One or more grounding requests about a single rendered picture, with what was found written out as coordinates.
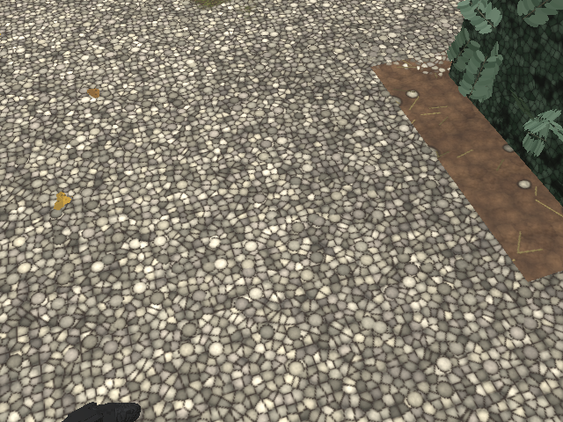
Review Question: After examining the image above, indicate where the robot left hand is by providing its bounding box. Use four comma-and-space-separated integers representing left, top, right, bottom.
62, 402, 141, 422

